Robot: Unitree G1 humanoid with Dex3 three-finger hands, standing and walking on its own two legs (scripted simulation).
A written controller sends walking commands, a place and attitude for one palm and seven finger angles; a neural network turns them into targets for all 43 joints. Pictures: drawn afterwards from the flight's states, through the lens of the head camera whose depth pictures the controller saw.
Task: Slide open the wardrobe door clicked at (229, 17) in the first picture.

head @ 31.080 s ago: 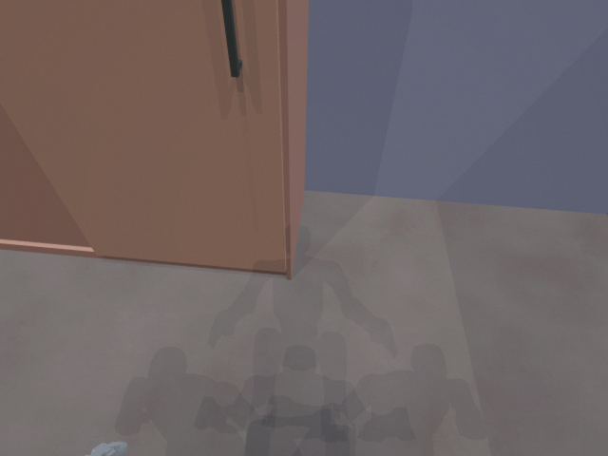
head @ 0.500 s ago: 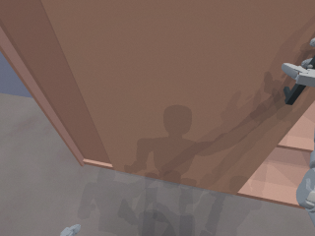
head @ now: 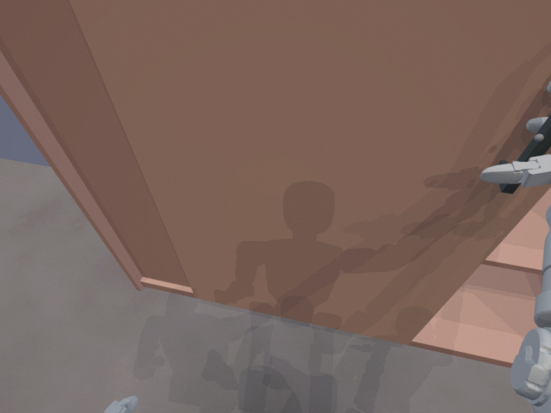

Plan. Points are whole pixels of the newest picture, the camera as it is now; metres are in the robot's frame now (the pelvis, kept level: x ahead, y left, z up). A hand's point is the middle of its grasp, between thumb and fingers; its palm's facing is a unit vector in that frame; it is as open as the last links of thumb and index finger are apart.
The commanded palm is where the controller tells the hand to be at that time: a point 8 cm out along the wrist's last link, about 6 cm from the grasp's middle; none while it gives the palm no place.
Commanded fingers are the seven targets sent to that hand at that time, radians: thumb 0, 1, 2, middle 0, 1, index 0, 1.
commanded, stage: slip the hand off the handle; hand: right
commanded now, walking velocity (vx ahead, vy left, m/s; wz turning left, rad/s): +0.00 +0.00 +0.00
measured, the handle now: out of the picture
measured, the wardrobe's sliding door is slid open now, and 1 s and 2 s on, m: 0.52 0.52 0.52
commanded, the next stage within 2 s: draw the hand back to the body in 1.18 s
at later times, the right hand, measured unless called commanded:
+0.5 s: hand out of the picture +0.42 -0.35 +0.21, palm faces +0.46 +0.87 -0.18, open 14.7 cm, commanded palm +0.38 -0.39 +0.21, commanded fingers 0.00 0.55 -0.20 0.25 1.15 0.25 1.15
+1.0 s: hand out of the picture +0.34 -0.35 +0.21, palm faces +0.47 +0.86 -0.17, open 14.7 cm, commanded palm +0.29 -0.38 +0.21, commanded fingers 0.00 0.55 -0.20 0.25 1.15 0.25 1.15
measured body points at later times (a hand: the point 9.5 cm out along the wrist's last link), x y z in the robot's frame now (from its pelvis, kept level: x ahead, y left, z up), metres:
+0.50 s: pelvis +0.01 +0.00 +0.00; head +0.04 -0.01 +0.44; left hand +0.07 +0.29 -0.11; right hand +0.39 -0.40 +0.22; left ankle -0.03 +0.09 -0.73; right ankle +0.06 -0.10 -0.73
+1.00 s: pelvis +0.01 -0.01 +0.00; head +0.01 +0.00 +0.45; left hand +0.16 +0.24 -0.09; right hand +0.31 -0.39 +0.22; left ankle -0.03 +0.09 -0.73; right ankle +0.06 -0.10 -0.73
